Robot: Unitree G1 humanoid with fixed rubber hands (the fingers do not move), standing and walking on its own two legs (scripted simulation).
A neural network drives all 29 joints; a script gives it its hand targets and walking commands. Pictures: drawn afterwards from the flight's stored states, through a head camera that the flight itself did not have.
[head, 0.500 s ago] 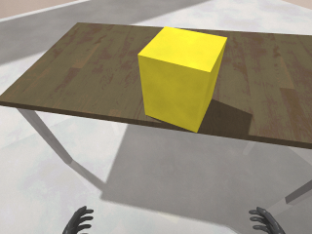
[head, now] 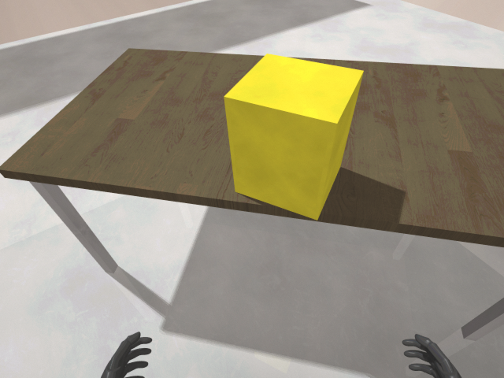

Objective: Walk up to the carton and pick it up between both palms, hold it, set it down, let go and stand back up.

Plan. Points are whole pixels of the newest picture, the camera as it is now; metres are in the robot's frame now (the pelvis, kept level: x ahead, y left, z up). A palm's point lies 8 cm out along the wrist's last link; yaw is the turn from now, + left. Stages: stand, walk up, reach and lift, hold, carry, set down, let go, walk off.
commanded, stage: stand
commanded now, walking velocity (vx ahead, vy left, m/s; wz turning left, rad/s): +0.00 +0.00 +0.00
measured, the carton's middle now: (292, 137) +0.61 -0.04 +0.04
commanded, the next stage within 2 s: walk up in 0.74 s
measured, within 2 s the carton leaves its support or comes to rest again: neither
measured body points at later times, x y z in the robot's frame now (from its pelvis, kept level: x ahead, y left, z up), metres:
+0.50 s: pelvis +0.00 +0.00 +0.00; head +0.01 +0.00 +0.45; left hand +0.16 +0.26 -0.08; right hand +0.16 -0.26 -0.08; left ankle +0.00 +0.12 -0.71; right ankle +0.00 -0.12 -0.71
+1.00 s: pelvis -0.01 +0.00 +0.00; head -0.01 +0.00 +0.45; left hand +0.14 +0.27 -0.08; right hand +0.15 -0.27 -0.08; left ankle +0.00 +0.12 -0.71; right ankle +0.00 -0.12 -0.71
